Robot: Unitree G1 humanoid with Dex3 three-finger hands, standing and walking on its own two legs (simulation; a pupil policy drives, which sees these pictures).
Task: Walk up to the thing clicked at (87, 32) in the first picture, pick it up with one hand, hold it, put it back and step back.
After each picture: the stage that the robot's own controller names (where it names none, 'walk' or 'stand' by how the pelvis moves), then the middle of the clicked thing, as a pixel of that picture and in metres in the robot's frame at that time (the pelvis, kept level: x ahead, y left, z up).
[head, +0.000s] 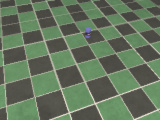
stand; (88, 32) +1.58 -0.09 -0.72
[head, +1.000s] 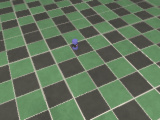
walk; (75, 44) +1.45 +0.18 -0.70
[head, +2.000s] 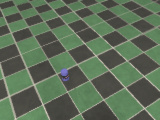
walk; (64, 74) +0.93 +0.23 -0.72
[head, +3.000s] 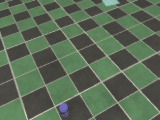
walk; (64, 109) +0.56 +0.20 -0.72
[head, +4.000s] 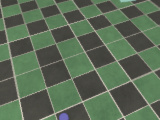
stand; (64, 119) +0.41 +0.17 -0.70
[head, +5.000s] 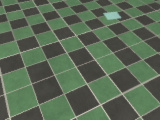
stand; out of the picture +0.39 +0.16 -0.72
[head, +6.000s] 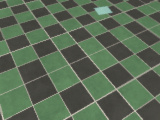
stand; out of the picture +0.36 +0.18 -0.72
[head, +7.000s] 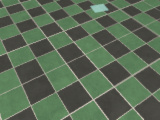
stand; out of the picture +0.36 +0.20 -0.72
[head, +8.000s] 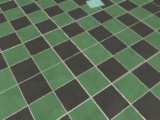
stand; out of the picture +0.33 +0.22 -0.72
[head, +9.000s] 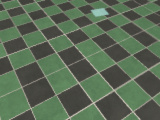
stand; out of the picture +0.36 +0.19 -0.72
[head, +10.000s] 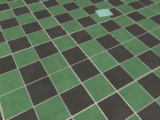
stand; out of the picture +0.37 +0.18 -0.73
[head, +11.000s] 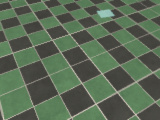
stand; out of the picture +0.37 +0.18 -0.73
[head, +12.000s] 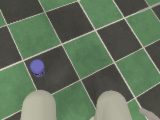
go down; (38, 68) +0.45 +0.18 -0.41
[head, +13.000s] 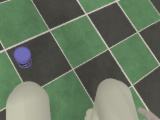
go down; (23, 58) +0.46 +0.20 -0.31
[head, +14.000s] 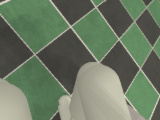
close in; out of the picture +0.44 +0.25 -0.23
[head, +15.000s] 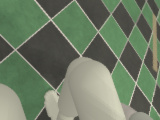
close; out of the picture +0.44 +0.26 -0.23
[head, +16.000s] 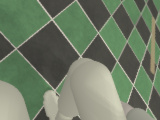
lift; out of the picture +0.42 +0.24 -0.24
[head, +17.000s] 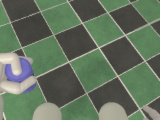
lift; (22, 76) +0.35 +0.19 -0.01
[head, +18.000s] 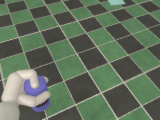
hold; (38, 94) +0.31 +0.15 +0.01
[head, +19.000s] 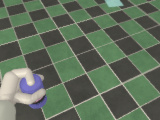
hold; (34, 92) +0.32 +0.17 +0.00
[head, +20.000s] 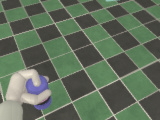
crouch; (39, 93) +0.33 +0.15 -0.02
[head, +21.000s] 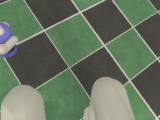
crouch; (3, 41) +0.47 +0.21 -0.10
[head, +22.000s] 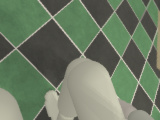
lower; out of the picture +0.44 +0.28 -0.23
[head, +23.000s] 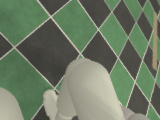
lower; out of the picture +0.44 +0.28 -0.23
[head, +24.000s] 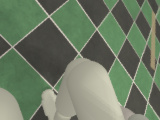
lower; out of the picture +0.44 +0.27 -0.24
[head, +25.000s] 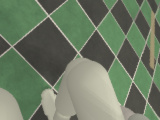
lower; out of the picture +0.44 +0.27 -0.24
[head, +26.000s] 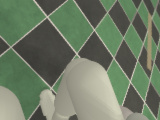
loosen; out of the picture +0.44 +0.26 -0.24
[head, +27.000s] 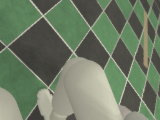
withdraw; out of the picture +0.44 +0.26 -0.24
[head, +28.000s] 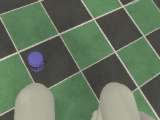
walk; (36, 61) +0.46 +0.19 -0.33
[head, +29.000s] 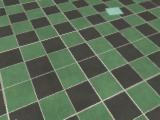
stand; out of the picture +0.38 +0.14 -0.66
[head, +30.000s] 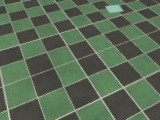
stand; out of the picture +0.40 +0.15 -0.66
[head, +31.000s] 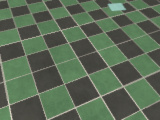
stand; out of the picture +0.40 +0.15 -0.69
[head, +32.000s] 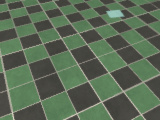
walk; out of the picture +0.40 +0.16 -0.72
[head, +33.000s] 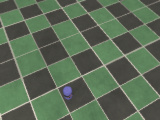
walk; (67, 93) +0.58 +0.13 -0.71
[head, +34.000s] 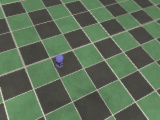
walk; (59, 61) +0.89 +0.15 -0.71
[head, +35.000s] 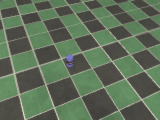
stand; (69, 60) +1.05 +0.13 -0.71
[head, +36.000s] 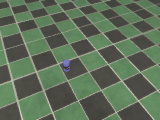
stand; (66, 65) +1.06 +0.15 -0.73
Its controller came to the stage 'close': yes
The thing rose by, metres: 0.71
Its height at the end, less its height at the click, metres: +0.00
